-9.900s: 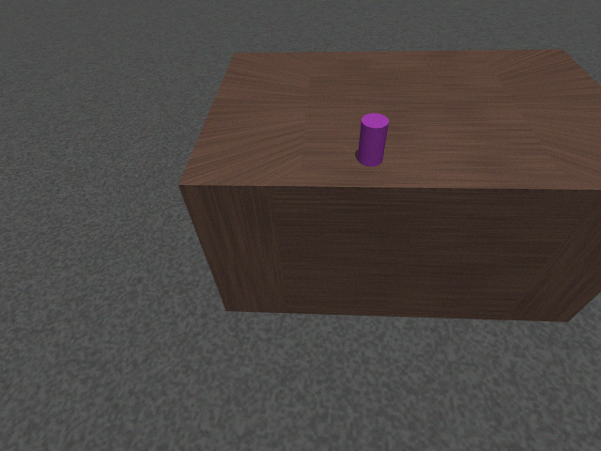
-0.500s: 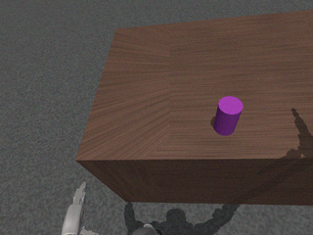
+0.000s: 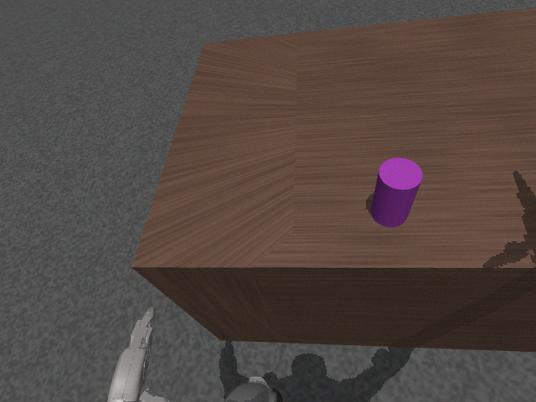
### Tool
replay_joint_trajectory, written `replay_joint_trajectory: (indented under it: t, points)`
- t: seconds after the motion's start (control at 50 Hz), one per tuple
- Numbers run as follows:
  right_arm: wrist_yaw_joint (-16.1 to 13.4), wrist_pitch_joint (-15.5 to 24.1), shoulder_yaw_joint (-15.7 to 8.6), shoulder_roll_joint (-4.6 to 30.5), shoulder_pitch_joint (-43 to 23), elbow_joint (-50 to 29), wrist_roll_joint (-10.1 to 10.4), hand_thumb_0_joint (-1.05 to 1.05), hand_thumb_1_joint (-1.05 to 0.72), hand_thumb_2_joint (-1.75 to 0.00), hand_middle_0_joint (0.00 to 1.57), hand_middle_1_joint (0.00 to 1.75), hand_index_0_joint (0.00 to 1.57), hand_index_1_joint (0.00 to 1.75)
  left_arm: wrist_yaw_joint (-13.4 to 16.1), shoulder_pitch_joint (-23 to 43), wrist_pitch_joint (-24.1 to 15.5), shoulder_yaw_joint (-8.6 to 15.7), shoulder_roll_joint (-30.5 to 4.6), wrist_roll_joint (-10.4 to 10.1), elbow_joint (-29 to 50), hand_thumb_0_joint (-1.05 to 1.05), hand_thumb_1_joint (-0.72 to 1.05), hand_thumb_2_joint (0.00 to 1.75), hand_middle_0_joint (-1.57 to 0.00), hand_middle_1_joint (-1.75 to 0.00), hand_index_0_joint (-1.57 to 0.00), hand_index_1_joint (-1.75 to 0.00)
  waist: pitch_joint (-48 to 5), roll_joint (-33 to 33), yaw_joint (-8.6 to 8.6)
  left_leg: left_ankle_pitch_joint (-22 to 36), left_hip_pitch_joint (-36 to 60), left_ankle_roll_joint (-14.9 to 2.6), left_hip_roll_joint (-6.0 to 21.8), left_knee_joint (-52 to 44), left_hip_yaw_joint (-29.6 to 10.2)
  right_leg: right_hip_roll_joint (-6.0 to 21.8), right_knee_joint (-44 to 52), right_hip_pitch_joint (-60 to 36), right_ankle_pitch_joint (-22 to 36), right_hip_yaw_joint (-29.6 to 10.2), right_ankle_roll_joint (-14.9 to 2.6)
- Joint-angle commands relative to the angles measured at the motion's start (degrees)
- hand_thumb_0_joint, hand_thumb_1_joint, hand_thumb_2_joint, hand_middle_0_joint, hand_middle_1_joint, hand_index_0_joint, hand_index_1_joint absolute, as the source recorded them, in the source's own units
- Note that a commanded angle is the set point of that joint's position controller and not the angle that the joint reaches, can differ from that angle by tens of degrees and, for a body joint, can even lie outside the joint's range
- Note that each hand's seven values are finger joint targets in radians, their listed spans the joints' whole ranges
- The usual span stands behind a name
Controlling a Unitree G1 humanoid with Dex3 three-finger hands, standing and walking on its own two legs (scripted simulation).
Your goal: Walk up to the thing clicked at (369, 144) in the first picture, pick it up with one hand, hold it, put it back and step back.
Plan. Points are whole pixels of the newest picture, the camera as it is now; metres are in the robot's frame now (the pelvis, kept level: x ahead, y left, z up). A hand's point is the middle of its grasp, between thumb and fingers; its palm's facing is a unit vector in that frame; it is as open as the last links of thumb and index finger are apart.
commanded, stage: go down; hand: right
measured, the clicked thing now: (394, 194) +0.47 -0.13 -0.02
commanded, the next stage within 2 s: approach in 0.68 s
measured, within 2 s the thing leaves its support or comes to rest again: neither
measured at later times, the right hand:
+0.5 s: hand out of the picture +0.43 -0.33 +0.12, palm faces +0.04 +1.00 +0.02, open 17.7 cm
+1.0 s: hand out of the picture +0.44 -0.31 +0.09, palm faces +0.00 +1.00 +0.02, open 17.7 cm
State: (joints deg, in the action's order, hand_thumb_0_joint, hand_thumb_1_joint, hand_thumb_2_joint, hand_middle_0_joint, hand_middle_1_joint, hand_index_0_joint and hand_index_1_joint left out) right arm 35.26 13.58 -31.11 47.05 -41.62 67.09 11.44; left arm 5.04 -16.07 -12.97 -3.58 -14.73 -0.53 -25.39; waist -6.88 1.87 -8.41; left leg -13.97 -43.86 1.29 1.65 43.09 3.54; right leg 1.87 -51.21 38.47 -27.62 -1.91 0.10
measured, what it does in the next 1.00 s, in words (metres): stands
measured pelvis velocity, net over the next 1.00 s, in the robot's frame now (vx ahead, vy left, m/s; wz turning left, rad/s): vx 0.00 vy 0.01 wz -0.01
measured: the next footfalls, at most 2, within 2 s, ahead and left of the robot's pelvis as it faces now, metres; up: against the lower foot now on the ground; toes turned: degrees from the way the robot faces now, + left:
none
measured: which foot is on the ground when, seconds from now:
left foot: down 0.00-1.00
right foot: down 0.00-1.00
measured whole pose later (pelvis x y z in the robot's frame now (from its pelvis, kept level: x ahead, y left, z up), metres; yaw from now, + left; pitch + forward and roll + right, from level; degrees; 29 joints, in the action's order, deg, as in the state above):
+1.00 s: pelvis +0.00 +0.01 -0.01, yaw +0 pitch +17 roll +3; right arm 36.1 14.1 -28.7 46.6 -43.9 69.9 11.9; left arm 5.3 -16.3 -13.2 -3.3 -15.9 0.2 -23.2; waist -6.8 1.2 -8.9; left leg -15.7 -49.0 0.9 1.9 47.4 4.0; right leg 1.7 -54.9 43.4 -28.9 -2.6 0.5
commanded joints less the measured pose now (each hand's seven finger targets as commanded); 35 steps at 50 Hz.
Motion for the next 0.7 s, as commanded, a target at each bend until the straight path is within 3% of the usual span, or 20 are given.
replay_joint_trajectory:
  t: [0.0,0.06,0.1,0.12,0.14,0.18,0.2,0.24,0.26,0.3,0.34,0.36,0.42,0.44,0.48,0.5,0.52,0.56,0.62,0.68]
  points:
    - [0.34,2.61,-2.67,21.09,-22.86,-10.86,1.17,0.0,0.6,-0.05,0.04,0.05,0.04,0.05,0.74,1.72,-2.72,4.84,-10.98,-0.54,8.95,0.0,-0.56,0.06,-0.05,-0.05,-0.05,-0.06,-20.72,-13.57,1.17,11.57,16.5,-3.15,-1.46,-1.68,-1.67,-1.01,7.45,-6.85,25.99,-0.83,0.84]
    - [0.31,2.69,-2.89,21.14,-22.94,-10.3,1.22,0.0,0.59,-0.05,0.05,0.05,0.05,0.05,0.81,2.67,-2.73,5.27,-11.25,-0.75,10.66,0.0,-0.56,0.06,-0.05,-0.05,-0.05,-0.06,-21.15,-12.67,1.32,8.89,16.59,-3.0,-1.67,-1.91,-1.18,-0.69,8.4,-6.97,23.25,-1.39,0.73]
    - [0.4,2.46,-2.74,20.73,-21.68,-10.32,1.2,0.0,0.58,-0.04,0.05,0.05,0.05,0.05,0.95,3.45,-2.93,4.62,-11.32,-0.86,13.53,0.0,-0.56,0.06,-0.05,-0.05,-0.05,-0.06,-23.07,-11.86,1.96,9.8,17.81,-3.01,-1.8,-1.38,-0.98,-0.57,8.26,-7.66,25.36,-1.54,0.91]
    - [0.56,1.97,-2.47,20.24,-20.16,-7.93,0.85,0.0,0.59,-0.04,0.05,0.05,0.05,0.05,0.91,-1.42,-2.31,4.45,-10.32,-0.75,8.59,0.0,-0.56,0.06,-0.05,-0.05,-0.04,-0.06,-21.23,-12.8,1.74,9.81,17.27,-3.15,-1.65,-1.47,-1.28,-0.96,8.2,-6.56,24.45,-1.11,0.68]
    - [0.63,1.96,-1.93,19.21,-20.29,-7.97,1.22,0.0,0.58,-0.04,0.05,0.05,0.05,0.05,0.77,0.02,-2.25,3.54,-9.85,-0.77,9.28,0.0,-0.56,0.06,-0.05,-0.05,-0.05,-0.05,-19.39,-11.59,1.79,8.47,16.7,-3.05,-1.79,-1.68,-1.07,-0.9,8.46,-5.3,23.1,-1.29,0.54]
    - [0.61,2.13,-2.34,20.01,-20.57,-7.55,1.34,0.0,0.6,-0.04,0.05,0.05,0.05,0.05,1.08,0.92,-2.74,5.3,-11.61,-0.82,11.69,0.0,-0.56,0.06,-0.05,-0.05,-0.04,-0.06,-19.86,-9.96,0.66,7.8,16.42,-2.92,-1.7,-1.87,-1.32,-0.8,8.52,-4.99,20.88,-1.28,0.3]
    - [0.66,2.15,-2.16,19.73,-20.02,-8.5,1.45,0.0,0.6,-0.04,0.05,0.05,0.05,0.05,1.02,-0.99,-2.53,5.08,-10.91,-0.76,8.84,0.0,-0.56,0.06,-0.05,-0.05,-0.05,-0.06,-19.27,-10.45,1.38,7.74,16.33,-2.85,-1.67,-1.78,-1.32,-1.0,8.46,-4.63,19.92,-1.1,0.13]
    - [0.31,2.74,-3.99,22.14,-20.06,-10.12,1.51,0.0,0.61,-0.04,0.04,0.05,0.05,0.05,1.03,-0.73,-2.71,5.13,-11.25,-0.82,11.59,0.0,-0.55,0.06,-0.05,-0.05,-0.05,-0.05,-20.08,-10.03,1.83,7.52,17.8,-2.66,-1.36,-1.65,-1.75,-1.21,8.41,-3.6,18.13,-0.73,-0.06]
    - [0.37,2.72,-2.98,20.51,-19.6,-9.42,1.43,0.0,0.61,-0.04,0.04,0.05,0.05,0.05,0.85,-1.19,-2.57,4.27,-10.03,-0.81,10.61,0.0,-0.55,0.06,-0.05,-0.05,-0.05,-0.05,-19.71,-10.19,1.55,7.74,17.9,-2.58,-1.22,-1.62,-2.02,-1.54,8.25,-3.1,17.6,-0.46,-0.25]
    - [0.39,3.75,-3.59,20.83,-22.13,-14.02,2.0,0.0,0.61,-0.04,0.04,0.05,0.05,0.05,1.01,1.07,-3.17,4.29,-10.38,-1.01,15.27,0.0,-0.55,0.06,-0.05,-0.05,-0.05,-0.05,-23.97,-11.5,1.63,9.61,18.33,-2.65,-1.47,-1.03,-1.71,-1.13,7.87,-6.68,21.72,-0.72,0.28]
    - [0.37,3.7,-4.63,22.3,-21.0,-15.91,1.88,0.0,0.61,-0.04,0.04,0.05,0.05,0.05,1.15,-4.07,-2.53,4.69,-9.83,-0.83,9.58,0.0,-0.56,0.06,-0.05,-0.05,-0.05,-0.06,-25.85,-16.75,2.27,12.06,16.67,-3.11,-1.57,-0.09,-1.7,-1.19,6.81,-10.63,28.31,-0.71,0.99]
    - [0.49,3.45,-3.69,21.65,-21.17,-16.27,1.9,0.0,0.61,-0.04,0.05,0.05,0.05,0.05,1.15,-6.1,-1.99,5.18,-10.02,-0.82,6.58,0.0,-0.55,0.06,-0.05,-0.05,-0.05,-0.06,-25.71,-17.6,1.74,11.91,15.01,-3.13,-1.82,0.05,-1.39,-0.91,6.64,-12.39,31.4,-1.18,1.1]
    - [0.29,3.32,-2.97,20.94,-23.83,-16.31,2.03,0.0,0.58,-0.04,0.05,0.05,0.05,0.05,1.46,0.88,-2.84,6.47,-12.37,-0.53,9.72,0.0,-0.56,0.06,-0.05,-0.05,-0.05,-0.06,-23.39,-16.38,0.77,11.09,13.43,-3.18,-1.64,-0.26,-1.62,-0.59,6.39,-10.89,30.41,-1.17,1.24]
    - [0.29,3.17,-2.22,19.59,-23.48,-14.35,2.0,0.0,0.58,-0.04,0.05,0.05,0.05,0.05,1.45,1.88,-2.83,5.39,-11.25,-0.41,9.41,0.0,-0.56,0.06,-0.05,-0.05,-0.05,-0.06,-20.57,-15.13,0.65,10.25,12.07,-3.26,-1.78,-0.15,-1.42,-0.37,6.37,-8.98,29.89,-1.36,1.31]
    - [0.23,2.93,-3.95,22.06,-20.57,-11.06,1.31,0.0,0.58,-0.04,0.05,0.05,0.05,0.05,1.22,-0.55,-2.36,5.37,-10.57,-0.48,5.64,0.0,-0.56,0.06,-0.05,-0.05,-0.04,-0.05,-19.01,-14.93,1.59,9.47,13.47,-3.24,-1.47,-0.32,-1.54,-0.94,6.6,-6.23,26.61,-1.14,0.85]
    - [0.41,2.86,-4.09,21.65,-19.9,-10.83,1.45,0.0,0.59,-0.05,0.05,0.05,0.05,0.05,1.09,0.92,-2.52,4.66,-10.51,-0.58,8.82,0.0,-0.56,0.06,-0.05,-0.05,-0.04,-0.05,-20.3,-13.11,1.62,10.52,15.87,-3.12,-1.31,-0.59,-1.63,-1.16,6.68,-5.69,25.39,-1.05,0.54]
    - [0.69,2.69,-4.2,21.91,-19.86,-10.84,1.39,0.0,0.58,-0.04,0.05,0.05,0.05,0.05,1.34,1.86,-2.69,5.84,-12.11,-0.65,11.18,0.0,-0.55,0.06,-0.05,-0.05,-0.05,-0.05,-22.92,-11.88,1.56,11.84,18.03,-3.14,-1.28,-0.31,-1.68,-1.11,6.82,-5.92,25.8,-1.07,0.48]
    - [1.43,2.35,-3.26,20.58,-18.06,-9.14,1.42,0.0,0.59,-0.05,0.04,0.05,0.04,0.05,1.21,-2.38,-2.18,5.04,-10.9,-0.54,8.14,0.0,-0.55,0.06,-0.05,-0.05,-0.05,-0.05,-21.51,-12.69,1.43,13.04,18.4,-3.09,-1.37,-0.09,-1.55,-1.28,6.66,-5.8,26.74,-0.85,0.56]
    - [2.13,2.69,-3.91,21.19,-19.65,-7.9,1.98,0.0,0.6,-0.05,0.04,0.05,0.04,0.05,1.23,0.22,-2.67,5.46,-11.83,-0.85,12.8,0.0,-0.55,0.05,-0.05,-0.05,-0.05,-0.05,-22.96,-8.85,0.12,15.26,19.94,-2.82,-1.16,0.38,-1.88,-1.48,5.94,-3.64,25.9,-1.02,0.06]
    - [2.35,3.48,-4.3,22.34,-21.79,-9.76,1.93,0.0,0.61,-0.06,0.04,0.06,0.04,0.06,1.24,-0.74,-2.78,4.6,-10.83,-0.7,11.99,0.0,-0.55,0.06,-0.05,-0.05,-0.05,-0.05,-22.52,-10.36,0.54,13.29,15.9,-2.85,-1.36,1.04,-1.63,-1.37,5.21,-5.36,26.77,-1.47,0.14]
